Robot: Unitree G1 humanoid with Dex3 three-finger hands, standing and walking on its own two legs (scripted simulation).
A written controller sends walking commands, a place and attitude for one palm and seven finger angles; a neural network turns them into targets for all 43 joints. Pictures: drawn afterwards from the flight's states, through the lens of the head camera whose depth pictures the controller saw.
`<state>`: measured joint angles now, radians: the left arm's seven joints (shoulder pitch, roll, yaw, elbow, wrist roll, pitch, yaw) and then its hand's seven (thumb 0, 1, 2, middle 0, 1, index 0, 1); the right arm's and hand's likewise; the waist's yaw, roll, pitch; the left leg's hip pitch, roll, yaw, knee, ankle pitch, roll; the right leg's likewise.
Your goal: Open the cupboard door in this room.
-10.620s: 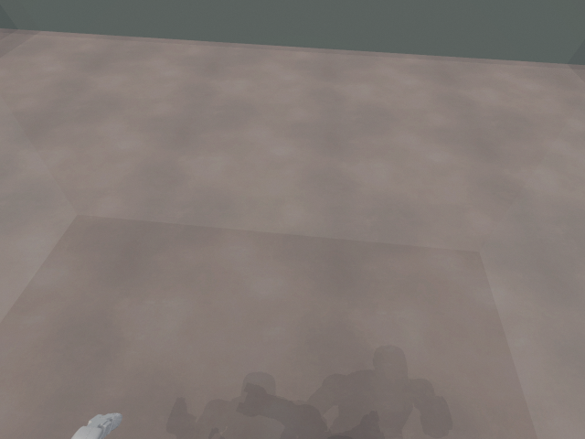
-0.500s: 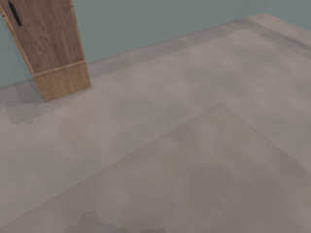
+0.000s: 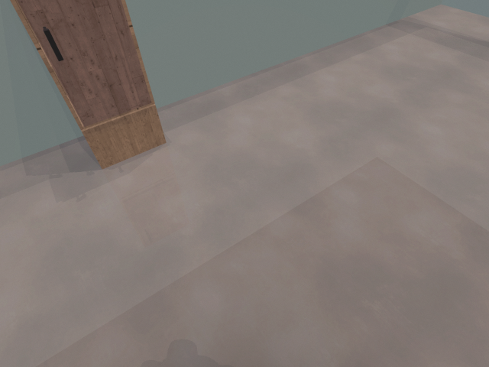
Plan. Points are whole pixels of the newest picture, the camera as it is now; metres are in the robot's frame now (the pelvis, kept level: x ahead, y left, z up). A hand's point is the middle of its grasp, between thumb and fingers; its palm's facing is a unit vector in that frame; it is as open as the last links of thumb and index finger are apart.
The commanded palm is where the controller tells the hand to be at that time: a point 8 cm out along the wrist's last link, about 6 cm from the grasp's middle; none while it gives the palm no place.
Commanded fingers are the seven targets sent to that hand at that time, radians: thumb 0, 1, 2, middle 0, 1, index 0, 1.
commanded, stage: turn or walk to find it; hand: left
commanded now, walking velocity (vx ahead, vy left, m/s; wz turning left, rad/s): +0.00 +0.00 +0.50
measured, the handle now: (52, 43) +1.28 +0.85 -0.03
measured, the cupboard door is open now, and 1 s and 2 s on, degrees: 0 0 0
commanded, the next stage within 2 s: stand and wait in 0.40 s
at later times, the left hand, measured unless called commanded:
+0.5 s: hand out of the picture -0.02 +0.26 -0.16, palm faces +0.25 -0.93 -0.27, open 7.4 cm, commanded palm none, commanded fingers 0.00 0.90 0.90 -0.20 -0.30 -0.20 -0.30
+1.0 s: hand out of the picture -0.13 +0.16 -0.15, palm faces +0.46 -0.86 -0.24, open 7.4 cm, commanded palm none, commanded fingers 0.00 0.90 0.90 -0.20 -0.30 -0.20 -0.30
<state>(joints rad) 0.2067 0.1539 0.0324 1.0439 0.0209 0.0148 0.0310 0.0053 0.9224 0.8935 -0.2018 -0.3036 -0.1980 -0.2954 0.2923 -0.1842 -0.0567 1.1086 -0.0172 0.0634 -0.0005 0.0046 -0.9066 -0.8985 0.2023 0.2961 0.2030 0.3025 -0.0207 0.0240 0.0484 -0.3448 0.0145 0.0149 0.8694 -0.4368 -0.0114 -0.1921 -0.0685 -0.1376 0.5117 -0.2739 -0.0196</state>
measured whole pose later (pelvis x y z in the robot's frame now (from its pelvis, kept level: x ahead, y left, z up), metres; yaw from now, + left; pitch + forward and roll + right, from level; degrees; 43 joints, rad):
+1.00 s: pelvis -0.06 -0.01 +0.01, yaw +24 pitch -1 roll +1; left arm 0.33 0.15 0.04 1.03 0.03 -0.05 0.01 0.01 0.91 0.89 -0.20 -0.30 -0.20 -0.30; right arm 0.25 -0.24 -0.08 1.06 -0.04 0.07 0.03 0.01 -0.91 -0.90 0.20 0.30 0.20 0.30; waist 0.03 0.03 0.04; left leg -0.41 0.08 0.02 1.01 -0.34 -0.05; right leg -0.15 -0.09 -0.25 0.41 -0.25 -0.03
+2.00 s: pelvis +0.22 +0.19 +0.00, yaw +29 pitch -2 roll +1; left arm 0.17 0.17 0.04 1.05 0.01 -0.06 0.03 -0.02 0.96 0.89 -0.20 -0.30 -0.20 -0.30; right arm 0.26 -0.17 -0.04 1.06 -0.02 -0.01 -0.02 0.00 -0.91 -0.90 0.20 0.30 0.20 0.30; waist -0.03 0.04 0.10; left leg -0.49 0.10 0.03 1.07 -0.33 -0.02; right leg -0.27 -0.01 -0.19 0.50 -0.21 -0.09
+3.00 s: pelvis +0.27 +0.27 +0.01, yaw +27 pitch -3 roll +0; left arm 0.29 0.13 0.00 1.14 0.01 -0.01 0.05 0.01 0.92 0.89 -0.20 -0.30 -0.19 -0.29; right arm 0.31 -0.10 0.00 1.18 -0.01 -0.02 -0.02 0.00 -0.90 -0.90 0.20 0.30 0.20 0.30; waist -0.01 0.00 0.04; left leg -0.13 0.03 0.12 0.38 -0.21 0.00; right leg -0.08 -0.06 -0.13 0.40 -0.27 0.01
